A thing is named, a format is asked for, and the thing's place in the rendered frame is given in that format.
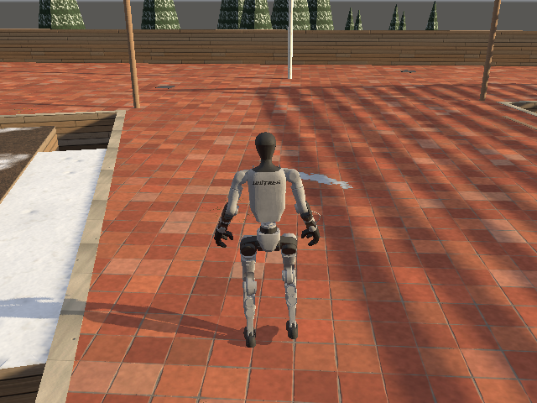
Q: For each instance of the robot left forearm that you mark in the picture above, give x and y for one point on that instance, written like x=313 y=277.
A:
x=224 y=221

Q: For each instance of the left robot upper arm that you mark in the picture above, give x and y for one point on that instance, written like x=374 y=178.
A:
x=235 y=191

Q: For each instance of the right robot upper arm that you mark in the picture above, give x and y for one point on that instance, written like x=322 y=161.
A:
x=293 y=176

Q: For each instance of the robot right forearm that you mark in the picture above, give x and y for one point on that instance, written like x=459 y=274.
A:
x=308 y=219

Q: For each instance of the right robot hand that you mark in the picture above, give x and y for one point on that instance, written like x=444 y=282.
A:
x=315 y=234

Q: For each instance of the left robot hand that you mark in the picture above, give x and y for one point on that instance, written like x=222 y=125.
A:
x=218 y=237

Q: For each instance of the right robot foot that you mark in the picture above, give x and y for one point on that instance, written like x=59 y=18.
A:
x=292 y=331

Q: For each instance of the robot right shin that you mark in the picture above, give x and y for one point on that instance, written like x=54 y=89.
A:
x=291 y=299

